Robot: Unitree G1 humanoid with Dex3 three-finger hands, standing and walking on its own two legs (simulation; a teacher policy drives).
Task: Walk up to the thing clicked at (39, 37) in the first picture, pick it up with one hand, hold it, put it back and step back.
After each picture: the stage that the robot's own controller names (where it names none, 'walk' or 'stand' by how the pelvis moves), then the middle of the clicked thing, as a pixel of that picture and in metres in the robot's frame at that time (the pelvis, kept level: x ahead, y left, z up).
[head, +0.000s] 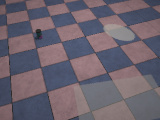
stand; (39, 34) +1.57 +0.54 -0.72
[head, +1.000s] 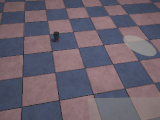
walk; (56, 36) +1.50 +0.24 -0.70
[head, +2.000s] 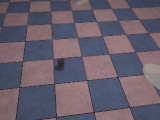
walk; (61, 64) +1.02 +0.18 -0.71
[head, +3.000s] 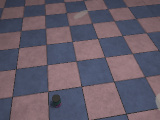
walk; (56, 101) +0.64 +0.21 -0.71
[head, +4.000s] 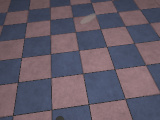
stand; out of the picture +0.43 +0.21 -0.70
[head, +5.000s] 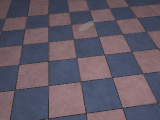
stand; out of the picture +0.40 +0.21 -0.73
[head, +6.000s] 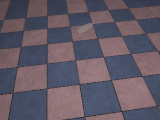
stand; out of the picture +0.38 +0.22 -0.73
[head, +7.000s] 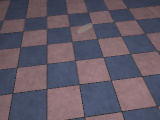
stand; out of the picture +0.37 +0.22 -0.73
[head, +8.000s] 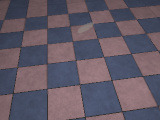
go down; out of the picture +0.37 +0.22 -0.73
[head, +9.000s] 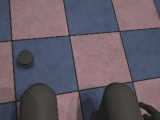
go down; (27, 60) +0.46 +0.24 -0.36
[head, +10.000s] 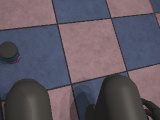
approach; (10, 53) +0.44 +0.27 -0.30
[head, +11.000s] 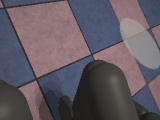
close in; out of the picture +0.43 +0.31 -0.22
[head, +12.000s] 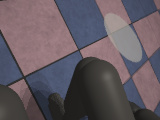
close; out of the picture +0.42 +0.32 -0.22
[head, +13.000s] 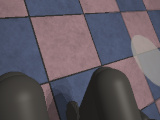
lift; out of the picture +0.37 +0.29 -0.16
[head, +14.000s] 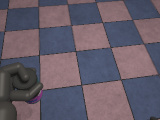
lift; (29, 87) +0.33 +0.18 +0.01
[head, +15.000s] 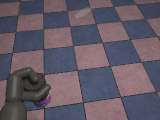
hold; (38, 90) +0.33 +0.16 -0.01
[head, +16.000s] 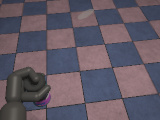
hold; (38, 90) +0.33 +0.17 +0.00
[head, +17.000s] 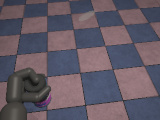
crouch; (38, 91) +0.33 +0.17 +0.00
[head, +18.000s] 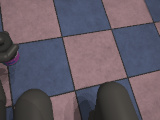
crouch; (5, 50) +0.45 +0.23 -0.10
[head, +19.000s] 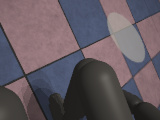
lower; out of the picture +0.41 +0.32 -0.23
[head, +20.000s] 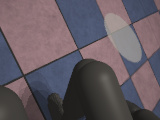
lower; out of the picture +0.41 +0.32 -0.23
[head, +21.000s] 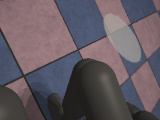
lower; out of the picture +0.41 +0.32 -0.23
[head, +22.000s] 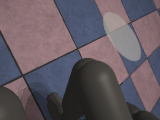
lower; out of the picture +0.41 +0.32 -0.23
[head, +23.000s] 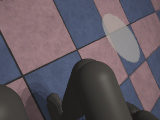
loosen; out of the picture +0.41 +0.32 -0.23
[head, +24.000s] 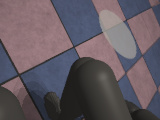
withdraw; out of the picture +0.41 +0.32 -0.22
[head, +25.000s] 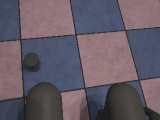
walk; (33, 63) +0.45 +0.24 -0.35
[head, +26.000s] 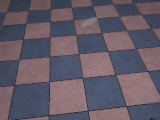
stand; out of the picture +0.38 +0.19 -0.66
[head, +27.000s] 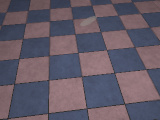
stand; out of the picture +0.39 +0.21 -0.67
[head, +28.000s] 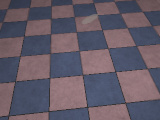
stand; out of the picture +0.39 +0.21 -0.67
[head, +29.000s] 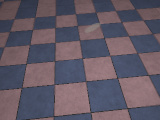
stand; out of the picture +0.40 +0.20 -0.72
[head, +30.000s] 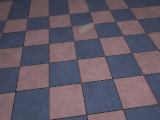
stand; out of the picture +0.37 +0.22 -0.73
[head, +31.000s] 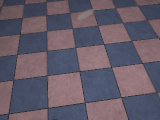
walk; out of the picture +0.38 +0.22 -0.72
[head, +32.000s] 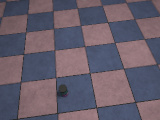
walk; (63, 91) +0.60 +0.19 -0.70
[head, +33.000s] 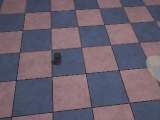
walk; (58, 58) +0.94 +0.22 -0.70
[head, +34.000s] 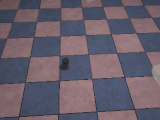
stand; (65, 63) +0.99 +0.18 -0.70
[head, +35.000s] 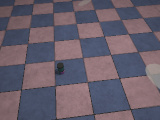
stand; (60, 68) +0.98 +0.21 -0.73
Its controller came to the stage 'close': yes
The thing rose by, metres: 0.70
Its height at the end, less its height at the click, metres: +0.00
